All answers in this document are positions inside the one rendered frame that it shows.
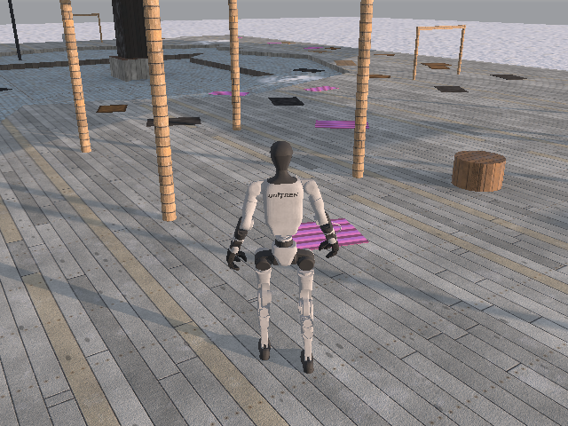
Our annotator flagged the right robot upper arm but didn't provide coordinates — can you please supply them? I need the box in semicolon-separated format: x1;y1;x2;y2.
301;178;328;226

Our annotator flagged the left robot hand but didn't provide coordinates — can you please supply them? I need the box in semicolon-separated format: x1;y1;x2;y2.
226;249;247;271

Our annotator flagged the left robot upper arm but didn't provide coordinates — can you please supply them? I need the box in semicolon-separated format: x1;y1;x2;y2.
240;180;264;231

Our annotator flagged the robot right thigh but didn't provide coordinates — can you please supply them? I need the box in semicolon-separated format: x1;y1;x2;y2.
296;248;315;316

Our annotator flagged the robot right forearm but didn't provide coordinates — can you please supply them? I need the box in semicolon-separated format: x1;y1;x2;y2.
320;211;337;244

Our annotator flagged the humanoid robot torso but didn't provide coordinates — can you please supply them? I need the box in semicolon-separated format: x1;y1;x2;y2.
262;175;304;266

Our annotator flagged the right robot hand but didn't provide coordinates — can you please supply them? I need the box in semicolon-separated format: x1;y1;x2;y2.
319;241;339;258

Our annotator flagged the robot left forearm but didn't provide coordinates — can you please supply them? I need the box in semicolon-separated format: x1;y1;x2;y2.
229;217;248;254

